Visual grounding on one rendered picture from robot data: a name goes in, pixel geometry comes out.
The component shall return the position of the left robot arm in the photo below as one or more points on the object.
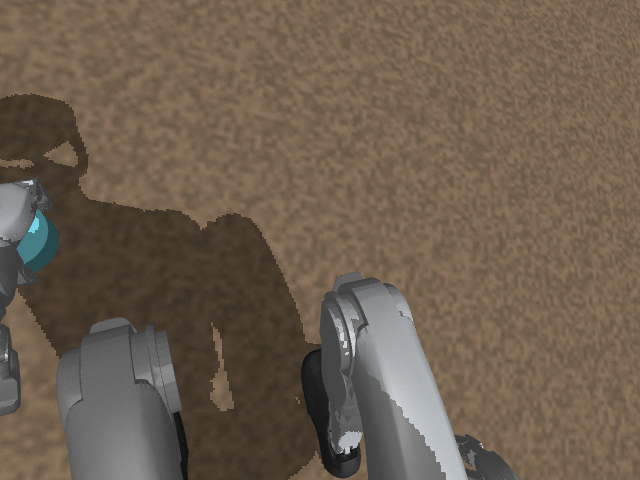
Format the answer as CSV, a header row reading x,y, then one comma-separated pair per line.
x,y
10,386

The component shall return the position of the tin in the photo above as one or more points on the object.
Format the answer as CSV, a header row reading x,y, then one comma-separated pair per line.
x,y
40,244

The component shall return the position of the right robot foot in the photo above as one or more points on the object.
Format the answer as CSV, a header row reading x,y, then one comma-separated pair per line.
x,y
316,399

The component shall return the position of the left robot hand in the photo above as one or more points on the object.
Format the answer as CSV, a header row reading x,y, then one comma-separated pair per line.
x,y
19,201

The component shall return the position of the left robot foot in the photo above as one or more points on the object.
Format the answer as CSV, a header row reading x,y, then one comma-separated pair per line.
x,y
182,443

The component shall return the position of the right robot hand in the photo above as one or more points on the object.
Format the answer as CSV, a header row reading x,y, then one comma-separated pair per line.
x,y
489,465

